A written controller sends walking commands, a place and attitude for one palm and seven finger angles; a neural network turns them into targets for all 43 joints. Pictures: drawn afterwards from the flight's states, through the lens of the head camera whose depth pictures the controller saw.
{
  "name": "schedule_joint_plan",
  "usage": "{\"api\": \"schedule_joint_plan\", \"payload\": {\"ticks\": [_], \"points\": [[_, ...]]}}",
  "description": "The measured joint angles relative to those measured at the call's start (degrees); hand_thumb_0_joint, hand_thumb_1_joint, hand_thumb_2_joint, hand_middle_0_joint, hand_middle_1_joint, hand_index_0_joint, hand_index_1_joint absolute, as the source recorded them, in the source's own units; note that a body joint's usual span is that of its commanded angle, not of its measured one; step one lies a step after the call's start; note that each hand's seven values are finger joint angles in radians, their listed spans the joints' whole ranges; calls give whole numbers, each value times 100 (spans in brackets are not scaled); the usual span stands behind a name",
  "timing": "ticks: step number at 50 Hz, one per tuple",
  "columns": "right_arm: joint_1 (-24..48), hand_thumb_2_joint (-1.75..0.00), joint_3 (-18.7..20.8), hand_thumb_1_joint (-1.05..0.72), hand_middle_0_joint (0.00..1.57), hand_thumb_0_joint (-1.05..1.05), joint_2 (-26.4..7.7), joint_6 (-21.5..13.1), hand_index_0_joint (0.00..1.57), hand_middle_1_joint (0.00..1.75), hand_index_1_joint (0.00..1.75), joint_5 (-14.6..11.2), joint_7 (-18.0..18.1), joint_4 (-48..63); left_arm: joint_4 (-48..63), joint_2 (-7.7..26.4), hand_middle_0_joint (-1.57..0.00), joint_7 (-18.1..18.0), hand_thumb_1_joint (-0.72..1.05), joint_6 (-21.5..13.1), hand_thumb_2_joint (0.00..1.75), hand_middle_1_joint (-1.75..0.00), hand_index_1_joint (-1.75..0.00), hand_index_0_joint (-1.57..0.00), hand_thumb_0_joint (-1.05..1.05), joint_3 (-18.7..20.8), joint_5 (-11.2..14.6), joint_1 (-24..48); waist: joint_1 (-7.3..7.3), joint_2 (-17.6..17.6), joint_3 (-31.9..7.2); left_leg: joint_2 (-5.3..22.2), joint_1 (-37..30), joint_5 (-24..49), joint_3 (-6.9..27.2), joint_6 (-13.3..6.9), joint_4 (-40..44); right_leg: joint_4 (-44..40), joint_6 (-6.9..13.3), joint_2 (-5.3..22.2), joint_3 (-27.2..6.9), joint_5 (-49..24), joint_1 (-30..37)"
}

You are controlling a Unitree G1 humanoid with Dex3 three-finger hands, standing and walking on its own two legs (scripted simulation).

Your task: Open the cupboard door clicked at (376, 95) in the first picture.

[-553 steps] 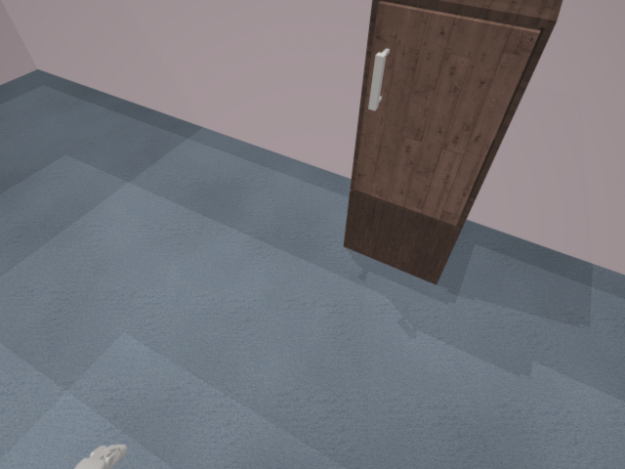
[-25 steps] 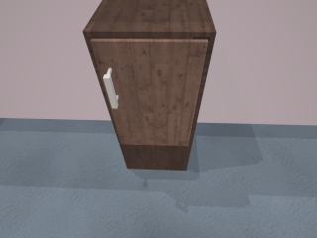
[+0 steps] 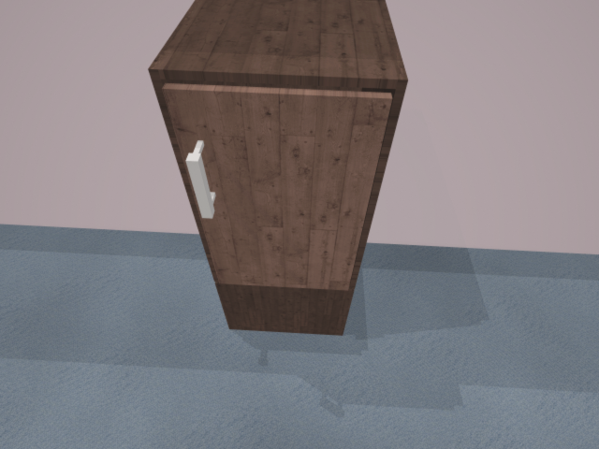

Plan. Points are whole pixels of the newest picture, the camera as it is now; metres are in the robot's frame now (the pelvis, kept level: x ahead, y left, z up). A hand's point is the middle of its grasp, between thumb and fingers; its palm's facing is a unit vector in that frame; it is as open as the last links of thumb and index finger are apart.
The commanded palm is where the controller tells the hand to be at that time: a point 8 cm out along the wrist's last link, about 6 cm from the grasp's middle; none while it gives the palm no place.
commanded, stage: come to a stop and stand still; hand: left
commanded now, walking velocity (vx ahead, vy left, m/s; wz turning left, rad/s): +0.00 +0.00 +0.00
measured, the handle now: (204, 180) +0.56 +0.22 +0.00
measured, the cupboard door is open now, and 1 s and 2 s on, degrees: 0 0 0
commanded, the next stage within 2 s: look again from close up in 0.30 s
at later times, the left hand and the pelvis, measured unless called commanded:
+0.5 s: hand out of the picture +0.05 +0.20 -0.17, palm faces +0.00 -0.97 -0.26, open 7.3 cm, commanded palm none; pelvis +0.02 +0.00 +0.00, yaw +0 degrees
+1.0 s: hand out of the picture +0.03 +0.19 -0.17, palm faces +0.02 -0.97 -0.24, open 7.3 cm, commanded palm +0.10 +0.23 -0.07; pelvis +0.01 -0.01 +0.00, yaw +1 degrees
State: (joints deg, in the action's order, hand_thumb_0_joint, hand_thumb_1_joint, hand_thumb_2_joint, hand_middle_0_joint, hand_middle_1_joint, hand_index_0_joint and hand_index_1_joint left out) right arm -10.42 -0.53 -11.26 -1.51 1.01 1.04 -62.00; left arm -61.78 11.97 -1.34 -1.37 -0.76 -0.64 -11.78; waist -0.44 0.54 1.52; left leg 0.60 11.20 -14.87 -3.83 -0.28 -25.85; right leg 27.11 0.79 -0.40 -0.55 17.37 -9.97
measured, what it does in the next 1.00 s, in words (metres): stands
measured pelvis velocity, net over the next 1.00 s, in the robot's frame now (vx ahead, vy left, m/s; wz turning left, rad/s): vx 0.01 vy -0.01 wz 0.01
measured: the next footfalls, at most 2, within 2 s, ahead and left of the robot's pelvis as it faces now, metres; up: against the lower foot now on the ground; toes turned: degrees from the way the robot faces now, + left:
none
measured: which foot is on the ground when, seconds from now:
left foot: down 0.00-1.00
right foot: down 0.00-1.00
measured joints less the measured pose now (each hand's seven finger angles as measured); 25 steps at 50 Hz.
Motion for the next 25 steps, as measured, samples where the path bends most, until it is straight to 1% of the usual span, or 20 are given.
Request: {"api": "schedule_joint_plan", "payload": {"ticks": [14, 25], "points": [[38, -90, 24, -91, 20, 0, -128, 32, 20, 30, 30, 7, 16, -100, -3, 157, -20, -9, 91, 10, 90, -30, -30, -21, 1, 64, 1, 20, -4, 2, 29, 9, -129, -51, 11, 27, 101, -116, 18, -13, 10, 47, 139], [-21, -90, 8, -91, 20, 0, -175, 45, 20, 30, 30, 2, 37, -216, -87, 162, -20, -8, 91, 32, 90, -30, -30, -21, 1, 63, 13, -9, 7, 13, 33, 15, -244, -37, 11, 43, 197, -203, 30, -21, 10, 37, 248]]}}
